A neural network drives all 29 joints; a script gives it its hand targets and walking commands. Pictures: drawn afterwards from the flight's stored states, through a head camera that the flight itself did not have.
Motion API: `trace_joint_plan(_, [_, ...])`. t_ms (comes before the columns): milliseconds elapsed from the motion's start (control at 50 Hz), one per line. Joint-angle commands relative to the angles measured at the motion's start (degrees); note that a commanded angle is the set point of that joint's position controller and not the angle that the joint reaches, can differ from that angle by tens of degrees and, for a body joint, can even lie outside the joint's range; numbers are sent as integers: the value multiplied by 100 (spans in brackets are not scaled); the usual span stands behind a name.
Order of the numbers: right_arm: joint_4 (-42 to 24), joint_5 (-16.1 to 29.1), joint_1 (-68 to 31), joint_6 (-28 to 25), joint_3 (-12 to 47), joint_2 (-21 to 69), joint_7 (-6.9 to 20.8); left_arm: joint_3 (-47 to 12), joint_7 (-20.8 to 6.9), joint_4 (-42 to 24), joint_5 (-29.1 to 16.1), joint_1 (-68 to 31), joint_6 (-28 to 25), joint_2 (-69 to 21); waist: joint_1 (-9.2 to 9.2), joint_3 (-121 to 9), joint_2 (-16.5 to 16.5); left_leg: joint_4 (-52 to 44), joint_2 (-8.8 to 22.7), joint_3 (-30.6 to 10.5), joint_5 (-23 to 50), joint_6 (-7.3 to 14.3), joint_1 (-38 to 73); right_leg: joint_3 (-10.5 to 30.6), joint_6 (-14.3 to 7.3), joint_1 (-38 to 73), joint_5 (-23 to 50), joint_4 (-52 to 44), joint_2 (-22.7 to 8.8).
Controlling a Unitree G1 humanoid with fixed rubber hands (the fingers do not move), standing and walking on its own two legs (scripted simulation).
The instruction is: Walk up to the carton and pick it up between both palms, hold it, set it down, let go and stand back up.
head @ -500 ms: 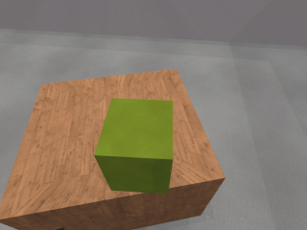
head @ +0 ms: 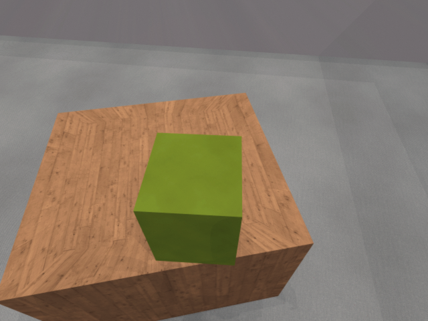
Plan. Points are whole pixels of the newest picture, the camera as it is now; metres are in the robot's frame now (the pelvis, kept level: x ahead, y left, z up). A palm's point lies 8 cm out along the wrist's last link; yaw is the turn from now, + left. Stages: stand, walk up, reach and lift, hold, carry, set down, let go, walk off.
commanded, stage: stand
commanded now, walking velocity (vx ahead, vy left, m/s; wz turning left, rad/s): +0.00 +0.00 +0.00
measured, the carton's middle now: (197, 200) +0.42 +0.07 -0.10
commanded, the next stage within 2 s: walk up in 0.06 s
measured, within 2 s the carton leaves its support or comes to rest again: neither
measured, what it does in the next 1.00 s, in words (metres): stands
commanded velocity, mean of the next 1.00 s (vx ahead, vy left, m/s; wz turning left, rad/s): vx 0.00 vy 0.00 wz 0.00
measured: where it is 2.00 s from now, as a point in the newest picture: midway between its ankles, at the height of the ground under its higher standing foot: outside the picture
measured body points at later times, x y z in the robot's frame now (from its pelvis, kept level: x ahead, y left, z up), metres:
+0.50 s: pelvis +0.00 +0.00 -0.01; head +0.02 +0.00 +0.44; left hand +0.08 +0.32 -0.13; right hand +0.09 -0.32 -0.13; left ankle +0.01 +0.15 -0.75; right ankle +0.01 -0.10 -0.75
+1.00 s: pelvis +0.01 -0.04 -0.02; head +0.04 -0.03 +0.42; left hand +0.04 +0.28 -0.15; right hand +0.20 -0.32 -0.12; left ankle +0.01 +0.12 -0.74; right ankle +0.00 -0.15 -0.75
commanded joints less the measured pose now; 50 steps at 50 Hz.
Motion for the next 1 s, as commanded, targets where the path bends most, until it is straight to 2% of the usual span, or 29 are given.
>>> trace_joint_plan(0, [-274, 8, -69, -100, -213, -1085, -28, 203, 35, -320, -13, -39, -99, 1143, 46, -228, -9, -405, 534, -296, 362, 287, -141, 666, 61, -127, 220, -564, -880])
trace_joint_plan(120, [-288, 11, -38, -109, -221, -1092, -41, 209, 40, -321, -7, -86, -95, 1168, 15, -203, -156, -396, 542, -295, 426, 302, -85, 673, 53, -187, 313, -549, -874])
trace_joint_plan(220, [-310, 16, -84, -85, -221, -1054, -18, 191, 50, -287, 7, -65, -92, 1145, 43, -169, -60, -419, 529, -287, 413, 291, -109, 651, 50, -203, 248, -536, -887])
trace_joint_plan(240, [-470, -25, 73, -118, -357, -1427, -91, 423, -28, -532, 104, -292, -4, 1433, 17, 63, -232, -159, 493, -525, 796, 450, -729, 284, 53, -104, -70, -140, -738])
trace_joint_plan(280, [-554, -39, 101, -120, -380, -1531, -136, 473, -89, -619, 136, -161, 80, 1362, 59, -140, -112, -118, 615, -697, 667, 564, -941, 253, 16, 41, -276, 19, -726])
trace_joint_plan(400, [-913, -73, 169, -67, -448, -1516, -158, 534, -125, -969, 189, -122, 192, 1356, 101, -263, 65, 123, 581, -1014, 417, 647, -1251, 256, -103, -102, -587, 207, -762])
trace_joint_plan(460, [-1038, -41, 252, -45, -432, -1463, -171, 582, -149, -1155, 188, -186, 203, 1456, 106, -384, -81, 703, 266, -769, 616, 546, -1232, 370, -305, -90, -318, 91, -1018])
trace_joint_plan(500, [-1089, -7, 403, -3, -390, -1338, -204, 610, -159, -1255, 173, -295, 228, 1560, 86, -488, -406, 1651, -183, -232, 441, 414, -1095, 549, -711, -186, 123, -139, -1475])
trace_joint_plan(540, [-1096, -24, 690, 54, -375, -1193, -236, 597, -182, -1427, 197, -591, 266, 1515, -27, -439, -868, 2121, -291, 33, -1027, 356, -1060, 622, -1028, -401, 406, -112, -1818])
trace_joint_plan(560, [-1134, -58, 711, 73, -386, -1183, -244, 588, -196, -1478, 209, -582, 292, 1479, 2, -311, -953, 2047, -275, 85, -1469, 342, -1158, 576, -1056, -451, 433, -16, -1854])
trace_joint_plan(580, [-1170, -103, 778, 66, -406, -1231, -247, 565, -213, -1570, 214, -608, 313, 1437, -13, -324, -928, 1835, -232, 62, -1373, 353, -1084, 529, -1017, -497, 432, 137, -1864])
trace_joint_plan(600, [-1187, -115, 847, 48, -439, -1288, -234, 537, -221, -1656, 196, -624, 336, 1441, -48, -315, -829, 1681, -170, 17, -960, 375, -804, 445, -906, -772, 308, 302, -1810])
trace_joint_plan(620, [-1234, -117, 923, 19, -460, -1344, -210, 498, -224, -1707, 175, -618, 358, 1412, -95, -291, -618, 1027, -14, -235, -474, 398, -620, 250, -642, -857, -94, 654, -1572])
trace_joint_plan(640, [-1290, -120, 863, -12, -517, -1638, -199, 470, -226, -1732, 135, -515, 387, 1332, -78, -234, 221, 292, 506, -1214, 270, 539, -720, -137, -305, -943, -392, 1391, -993])
trace_joint_plan(660, [-1396, -124, 664, -33, -594, -1994, -205, 471, -230, -1764, 107, -397, 441, 1235, -2, -235, 1031, -192, 1205, -2763, 417, 1025, -904, -122, -12, -1112, -1337, 2162, -260])
trace_joint_plan(680, [-1516, -154, 458, -33, -614, -2031, -255, 540, -221, -1689, 111, -315, 520, 1382, -48, -214, 1019, -427, 1525, -3483, -236, 1623, -1247, 491, 48, -1126, -2370, 2989, -194])
trace_joint_plan(700, [-1653, -207, 394, -77, -643, -2060, -310, 582, -215, -1707, 142, -198, 545, 1453, -27, -98, 937, -357, 1700, -3613, -151, 1950, -1379, 801, 31, -1199, -2548, 3440, -309])
trace_joint_plan(720, [-1745, -258, 412, -111, -639, -2016, -323, 556, -209, -1733, 179, -220, 512, 1431, -25, -58, 832, -202, 1605, -3364, 453, 1980, -1159, 862, 22, -1455, -2568, 3589, -344])
trace_joint_plan(740, [-1860, -288, 353, -139, -641, -1937, -332, 517, -200, -1736, 175, -95, 470, 1323, 37, -187, 956, 10, 1578, -3015, 1169, 1970, -779, 943, 51, -1709, -2489, 3629, -422])
trace_joint_plan(780, [-1992, -201, 136, -113, -639, -1801, -332, 461, -144, -1610, 152, 302, 351, 1324, 113, -568, 1093, 523, 1489, -2526, 2353, 1793, -160, 1011, 50, -1665, -2093, 2829, -571])
trace_joint_plan(820, [-2059, -118, -30, -33, -604, -1730, -268, 436, -109, -1490, 172, 537, 282, 1311, 186, -712, 1116, 1015, 1055, -1899, 2557, 1369, -348, 667, 11, -774, -1319, 1233, -510])
trace_joint_plan(840, [-2091, -59, -144, 28, -561, -1618, -200, 422, -97, -1399, 171, 814, 216, 1318, 323, -785, 1092, 1279, 772, -1576, 2047, 1038, -734, 596, -26, 11, -284, 46, -487])
trace_joint_plan(860, [-2082, 11, 18, 39, -476, -1350, -155, 463, -69, -1412, 229, 642, 165, 1666, 197, -744, 220, 2029, 270, -1179, 1188, 649, -1183, 1454, -103, 387, 494, -300, -993])
trace_joint_plan(880, [-2090, 66, 226, 41, -378, -1107, -137, 504, -70, -1610, 221, 182, 136, 2004, -15, -570, -586, 2412, -293, -630, -142, 235, -1611, 2252, -452, 266, 1453, -170, -1707])
trace_joint_plan(900, [-1961, 118, 373, 73, -419, -1164, -167, 471, -108, -1801, 157, -243, 112, 1945, -72, -454, -644, 2515, -296, -405, -1815, 112, -1165, 2333, -975, -539, 1382, -62, -2118])
trace_joint_plan(920, [-1869, 117, 481, 129, -487, -1236, -191, 457, -131, -1904, 176, -575, 69, 1821, -196, -263, -865, 2367, -120, -402, -2003, 168, -412, 2181, -1020, -1431, 786, 105, -2081])
trace_joint_plan(940, [-1808, 42, 386, 91, -470, -1308, -178, 397, -129, -1858, 152, -632, 74, 1583, -253, 38, -609, 1417, -30, -381, -1320, 197, -147, 1673, -712, -1628, 619, 218, -1796])
trace_joint_plan(960, [-1753, -18, 236, 37, -479, -1431, -144, 315, -131, -1840, 83, -404, 62, 1449, -170, -6, -273, 1012, 112, -650, 113, 223, -9, 1201, -365, -1487, 622, 265, -1377])
trace_joint_plan(980, [-1708, -12, 100, 1, -519, -1552, -106, 280, -101, -1789, 3, -286, 64, 1418, -93, -261, -169, 1110, 288, -835, 1478, 301, 54, 821, -159, -1032, 963, 420, -1039])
